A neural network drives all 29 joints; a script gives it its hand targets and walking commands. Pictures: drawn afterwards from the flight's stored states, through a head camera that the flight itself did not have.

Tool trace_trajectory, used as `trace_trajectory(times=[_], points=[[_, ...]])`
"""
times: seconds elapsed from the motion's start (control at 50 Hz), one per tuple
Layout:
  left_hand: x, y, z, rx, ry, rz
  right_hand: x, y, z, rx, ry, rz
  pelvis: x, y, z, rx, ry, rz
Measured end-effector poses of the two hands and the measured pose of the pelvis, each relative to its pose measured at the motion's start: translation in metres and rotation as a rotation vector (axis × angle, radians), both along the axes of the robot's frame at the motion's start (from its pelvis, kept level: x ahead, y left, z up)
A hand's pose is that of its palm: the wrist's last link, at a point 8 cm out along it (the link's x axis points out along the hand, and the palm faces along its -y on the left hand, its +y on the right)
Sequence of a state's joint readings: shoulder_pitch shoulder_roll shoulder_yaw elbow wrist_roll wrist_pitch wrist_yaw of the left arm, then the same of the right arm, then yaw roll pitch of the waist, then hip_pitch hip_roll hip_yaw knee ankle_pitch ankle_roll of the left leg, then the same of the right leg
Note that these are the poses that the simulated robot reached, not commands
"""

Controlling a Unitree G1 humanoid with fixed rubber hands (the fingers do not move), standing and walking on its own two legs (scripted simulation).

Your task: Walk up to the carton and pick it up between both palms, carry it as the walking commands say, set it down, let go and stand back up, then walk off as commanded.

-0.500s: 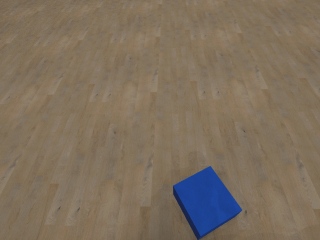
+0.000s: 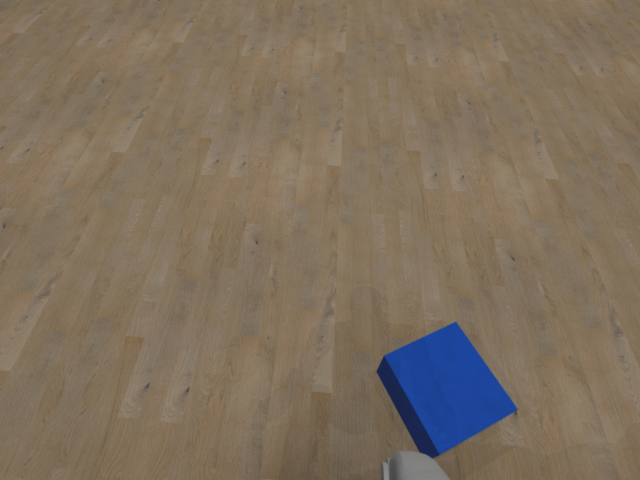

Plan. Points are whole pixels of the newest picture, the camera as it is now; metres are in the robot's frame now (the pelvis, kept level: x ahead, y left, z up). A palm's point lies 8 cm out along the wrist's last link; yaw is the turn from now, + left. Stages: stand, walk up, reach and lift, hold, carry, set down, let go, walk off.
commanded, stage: walk off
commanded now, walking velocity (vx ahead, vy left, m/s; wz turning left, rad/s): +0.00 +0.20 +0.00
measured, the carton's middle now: (441, 388) +0.40 -0.34 -0.70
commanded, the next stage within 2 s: none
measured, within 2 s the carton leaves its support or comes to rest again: neither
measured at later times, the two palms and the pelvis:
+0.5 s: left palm out of the picture -0.02 +0.38 -0.13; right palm out of the picture +0.03 -0.13 -0.14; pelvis -0.01 +0.13 +0.00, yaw +0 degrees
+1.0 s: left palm out of the picture +0.03 +0.50 -0.14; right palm out of the picture +0.00 +0.05 -0.17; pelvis -0.03 +0.28 -0.01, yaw +0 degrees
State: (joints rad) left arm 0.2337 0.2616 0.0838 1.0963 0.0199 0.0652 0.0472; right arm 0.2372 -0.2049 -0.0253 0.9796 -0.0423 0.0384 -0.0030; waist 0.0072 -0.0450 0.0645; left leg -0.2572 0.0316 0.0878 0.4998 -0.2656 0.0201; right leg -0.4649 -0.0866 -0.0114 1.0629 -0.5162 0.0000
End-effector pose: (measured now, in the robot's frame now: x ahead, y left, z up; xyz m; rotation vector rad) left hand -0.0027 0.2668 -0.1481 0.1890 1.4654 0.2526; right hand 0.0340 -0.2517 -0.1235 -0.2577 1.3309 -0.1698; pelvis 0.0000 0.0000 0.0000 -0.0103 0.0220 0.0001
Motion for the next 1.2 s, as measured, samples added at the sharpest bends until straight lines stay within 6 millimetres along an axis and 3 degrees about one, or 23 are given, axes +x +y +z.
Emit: trace_trajectory(times=[0.1,0.22,0.28,0.4,0.5,0.62,0.7,0.78,0.88,0.96,1.0,1.08,1.2], points=[[0.033,0.017,0.006,0.010,-0.095,-0.044,-0.004,0.035,-0.008,0.018,-0.006,-0.012,-0.001,0.026,0.001,0.002,-0.006,-0.007],[0.055,0.022,0.009,0.024,-0.183,-0.078,-0.005,0.072,-0.036,0.100,-0.015,-0.030,-0.003,0.050,-0.010,0.040,-0.011,-0.015],[0.045,0.029,0.014,0.023,-0.192,-0.070,-0.009,0.087,-0.040,0.121,0.002,-0.024,-0.005,0.063,-0.008,0.025,-0.023,-0.007],[0.003,0.064,0.024,0.024,-0.101,-0.028,-0.005,0.103,-0.022,0.113,-0.014,-0.025,-0.010,0.092,0.005,0.042,-0.021,-0.009],[-0.020,0.113,0.019,0.033,-0.048,-0.001,0.001,0.125,-0.012,0.072,-0.017,-0.012,-0.014,0.126,0.004,0.039,-0.013,-0.002],[-0.032,0.184,-0.006,0.017,0.005,0.016,0.005,0.174,-0.009,0.008,-0.037,0.020,-0.017,0.183,-0.010,0.018,-0.002,-0.003],[-0.013,0.212,0.000,0.010,-0.028,0.003,-0.011,0.210,0.000,0.000,-0.029,0.004,-0.017,0.209,-0.001,-0.009,-0.001,0.000],[0.013,0.226,0.004,0.001,-0.105,-0.033,-0.019,0.237,-0.001,0.006,-0.014,-0.003,-0.018,0.231,0.002,-0.010,-0.010,-0.004],[0.035,0.231,0.006,-0.005,-0.162,-0.066,-0.022,0.270,-0.018,0.047,-0.025,-0.018,-0.022,0.255,-0.003,0.013,-0.017,-0.008],[0.040,0.233,0.008,-0.001,-0.205,-0.082,-0.029,0.293,-0.038,0.103,-0.024,-0.032,-0.025,0.271,-0.011,0.040,-0.020,-0.012],[0.031,0.237,0.010,0.001,-0.210,-0.075,-0.033,0.303,-0.043,0.119,-0.009,-0.033,-0.027,0.278,-0.011,0.026,-0.027,-0.007],[-0.008,0.258,0.019,0.013,-0.135,-0.033,-0.034,0.315,-0.031,0.127,0.001,-0.019,-0.031,0.293,0.000,0.037,-0.028,-0.006],[-0.050,0.310,0.026,0.048,-0.040,0.002,-0.032,0.330,-0.017,0.104,-0.009,-0.022,-0.036,0.325,0.006,0.049,-0.015,0.005]])
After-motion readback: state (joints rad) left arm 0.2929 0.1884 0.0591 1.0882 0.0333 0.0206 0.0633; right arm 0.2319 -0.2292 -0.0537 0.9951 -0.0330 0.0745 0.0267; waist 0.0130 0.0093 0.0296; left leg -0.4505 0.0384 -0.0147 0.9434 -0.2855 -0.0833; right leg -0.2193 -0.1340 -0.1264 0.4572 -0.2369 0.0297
